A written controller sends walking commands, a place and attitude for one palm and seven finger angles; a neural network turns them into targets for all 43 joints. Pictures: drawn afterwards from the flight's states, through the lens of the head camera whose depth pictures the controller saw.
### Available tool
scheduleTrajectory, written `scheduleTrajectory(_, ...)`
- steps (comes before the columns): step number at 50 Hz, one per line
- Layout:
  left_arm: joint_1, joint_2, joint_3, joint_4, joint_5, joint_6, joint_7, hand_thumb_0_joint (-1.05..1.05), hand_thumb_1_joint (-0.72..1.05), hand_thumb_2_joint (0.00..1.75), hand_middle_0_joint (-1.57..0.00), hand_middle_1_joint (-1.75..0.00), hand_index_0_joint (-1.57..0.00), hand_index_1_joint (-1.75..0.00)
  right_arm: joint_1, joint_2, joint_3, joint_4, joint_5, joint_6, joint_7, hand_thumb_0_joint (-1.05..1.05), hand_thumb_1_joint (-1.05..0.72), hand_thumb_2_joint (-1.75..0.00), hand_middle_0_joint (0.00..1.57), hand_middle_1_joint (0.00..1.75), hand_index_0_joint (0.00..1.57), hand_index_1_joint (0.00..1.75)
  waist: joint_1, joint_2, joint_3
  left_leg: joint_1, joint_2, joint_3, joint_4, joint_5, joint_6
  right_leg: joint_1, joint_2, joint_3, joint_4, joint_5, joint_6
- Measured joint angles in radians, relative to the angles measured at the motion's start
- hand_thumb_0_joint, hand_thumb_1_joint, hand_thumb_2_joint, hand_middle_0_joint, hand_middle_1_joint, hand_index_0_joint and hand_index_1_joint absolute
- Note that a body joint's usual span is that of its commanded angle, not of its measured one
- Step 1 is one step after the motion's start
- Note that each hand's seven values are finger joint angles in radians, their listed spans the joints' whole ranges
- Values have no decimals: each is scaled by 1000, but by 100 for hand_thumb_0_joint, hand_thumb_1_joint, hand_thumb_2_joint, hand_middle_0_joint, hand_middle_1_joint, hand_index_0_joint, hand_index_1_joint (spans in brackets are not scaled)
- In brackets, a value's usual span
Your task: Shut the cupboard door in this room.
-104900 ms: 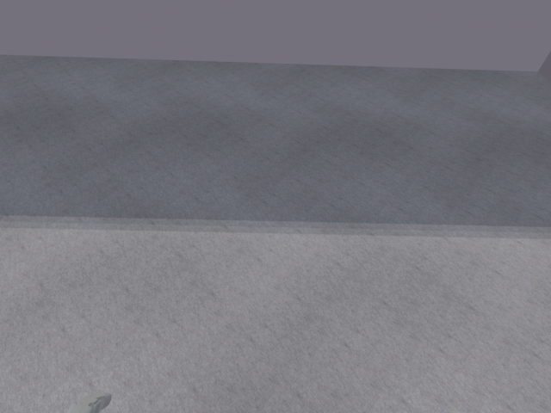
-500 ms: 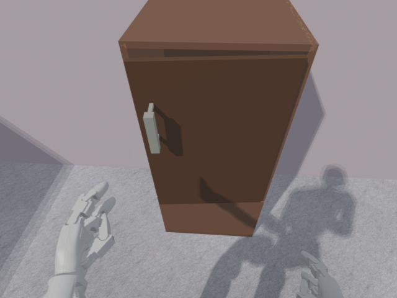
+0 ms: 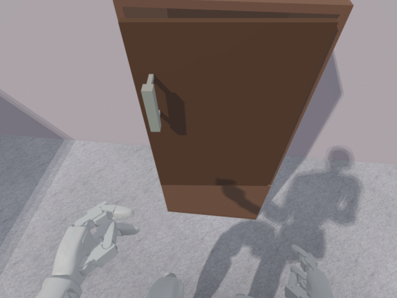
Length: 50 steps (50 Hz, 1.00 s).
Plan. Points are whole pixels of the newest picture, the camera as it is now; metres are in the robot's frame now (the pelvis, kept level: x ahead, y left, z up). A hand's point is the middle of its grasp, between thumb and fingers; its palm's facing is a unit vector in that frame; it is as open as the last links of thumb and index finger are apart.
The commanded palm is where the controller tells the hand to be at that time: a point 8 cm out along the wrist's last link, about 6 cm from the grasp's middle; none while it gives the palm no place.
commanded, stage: raise the hand and make a fist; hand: left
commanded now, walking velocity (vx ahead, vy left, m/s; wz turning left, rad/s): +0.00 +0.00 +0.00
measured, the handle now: (153, 103) +0.51 +0.14 +0.10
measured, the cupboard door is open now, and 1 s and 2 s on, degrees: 5 5 5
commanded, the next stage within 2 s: bring the fist close to the handle in 1.16 s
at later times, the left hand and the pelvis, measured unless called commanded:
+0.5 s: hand (65, 232) +0.21 +0.23 +0.10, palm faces +0.11 -0.99 -0.04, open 3.1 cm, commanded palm +0.18 +0.27 +0.09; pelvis +0.00 +0.03 +0.02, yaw +1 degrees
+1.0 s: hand (83, 232) +0.21 +0.20 +0.09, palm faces +0.01 -1.00 -0.02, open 3.1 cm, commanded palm +0.19 +0.26 +0.11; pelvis +0.00 +0.02 +0.03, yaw +1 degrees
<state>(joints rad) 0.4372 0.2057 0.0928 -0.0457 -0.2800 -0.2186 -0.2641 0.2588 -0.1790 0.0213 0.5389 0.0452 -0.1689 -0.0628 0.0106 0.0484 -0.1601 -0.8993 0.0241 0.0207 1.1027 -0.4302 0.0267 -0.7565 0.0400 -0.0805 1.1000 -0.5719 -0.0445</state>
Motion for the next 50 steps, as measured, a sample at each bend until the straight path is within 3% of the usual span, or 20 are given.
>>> scheduleTrajectory(2,42,-5,24,-12,2,-9,51,1,90,90,-75,-91,-75,-90,27,0,-8,-2,-8,6,-3,2,-91,-90,21,30,20,30,-3,-10,1,32,1,11,-31,4,4,28,1,12,-32,10,3)
scheduleTrajectory(5,85,-2,60,-49,7,-116,112,2,90,90,-81,-97,-81,-96,49,-17,-22,2,-22,-8,5,2,-91,-90,21,30,20,30,-1,-20,7,37,-2,10,-38,3,10,38,0,11,-48,15,5)
scheduleTrajectory(8,83,4,64,-80,2,-229,114,2,90,90,-86,-103,-86,-102,39,-51,-30,12,-34,-27,15,1,-91,-90,21,30,20,30,4,-12,18,6,-7,-2,-7,-4,19,20,-5,-3,-30,7,11)
scheduleTrajectory(10,66,2,43,-85,-2,-260,89,1,91,90,-90,-107,-89,-107,20,-70,-33,16,-32,-33,19,1,-91,-90,21,30,20,30,5,-2,25,-14,-10,-9,14,-7,25,7,-7,-10,-16,4,16)
scheduleTrajectory(14,38,3,-17,-73,10,-193,46,1,91,90,-97,-115,-97,-115,-13,-75,-32,1,-19,-26,14,2,-91,-90,21,30,20,30,5,6,32,-15,-14,-4,13,-3,38,7,-11,-6,-22,13,28)
scheduleTrajectory(18,40,25,-26,-90,31,-109,80,1,90,90,-105,-123,-105,-123,-21,-48,-16,-32,-17,-12,5,2,-91,-90,21,30,20,30,5,-5,31,30,-14,5,-27,11,42,48,-12,4,-63,33,32)
scheduleTrajectory(24,22,29,26,-133,28,-130,155,2,90,90,-116,-135,-116,-135,-18,-32,20,-63,-25,-9,18,1,-91,-90,21,30,20,30,7,-1,25,87,-20,-2,-69,28,44,113,-14,-1,-116,54,37)
scheduleTrajectory(27,-9,23,21,-104,29,-116,129,1,90,90,-121,-141,-121,-140,-19,-38,36,-62,-22,-6,24,1,-91,-90,21,30,20,30,7,5,27,101,-24,-7,-79,35,46,130,-16,-7,-130,61,39)
scheduleTrajectory(33,-32,45,-5,-53,38,-33,81,1,90,90,-127,-147,-126,-146,-3,-44,47,-55,-17,0,16,1,-90,-90,21,30,21,30,2,-5,41,138,-24,-5,-113,51,45,164,-15,-4,-162,78,37)
scheduleTrajectory(41,-74,61,68,-68,6,-83,115,2,90,90,-129,-150,-129,-149,18,-64,38,-20,-17,-14,18,1,-90,-90,21,30,20,30,-6,-3,51,171,-22,-12,-138,62,36,198,-11,-10,-188,89,30)
scheduleTrajectory(46,-74,45,36,-19,3,-25,64,1,90,90,-129,-150,-129,-150,27,-75,32,-15,-7,-16,16,1,-91,-90,21,30,20,30,-12,5,50,185,-22,-9,-161,71,34,207,-11,-6,-205,96,28)
scheduleTrajectory(50,-43,44,16,-16,12,-13,70,1,90,90,-130,-150,-129,-150,32,-72,26,-19,-13,-22,12,1,-91,-90,21,30,20,30,-15,-2,54,196,-19,-3,-173,72,29,211,-9,1,-210,95,23)
